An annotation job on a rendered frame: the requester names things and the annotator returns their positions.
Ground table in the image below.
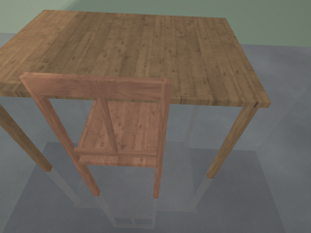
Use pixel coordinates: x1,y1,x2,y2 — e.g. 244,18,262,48
0,10,271,179

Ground chair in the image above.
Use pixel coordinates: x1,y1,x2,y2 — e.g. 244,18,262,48
19,72,172,199

